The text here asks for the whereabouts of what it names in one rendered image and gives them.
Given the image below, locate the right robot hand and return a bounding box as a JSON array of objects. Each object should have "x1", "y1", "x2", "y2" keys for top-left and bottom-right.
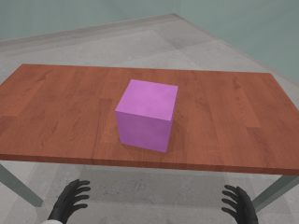
[{"x1": 221, "y1": 185, "x2": 259, "y2": 224}]

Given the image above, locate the table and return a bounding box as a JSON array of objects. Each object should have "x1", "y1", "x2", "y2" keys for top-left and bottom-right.
[{"x1": 0, "y1": 63, "x2": 299, "y2": 213}]

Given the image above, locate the carton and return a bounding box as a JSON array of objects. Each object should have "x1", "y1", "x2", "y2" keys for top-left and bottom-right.
[{"x1": 115, "y1": 79, "x2": 178, "y2": 153}]

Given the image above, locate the left robot hand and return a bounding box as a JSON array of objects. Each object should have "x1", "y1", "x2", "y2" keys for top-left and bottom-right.
[{"x1": 48, "y1": 179, "x2": 91, "y2": 224}]

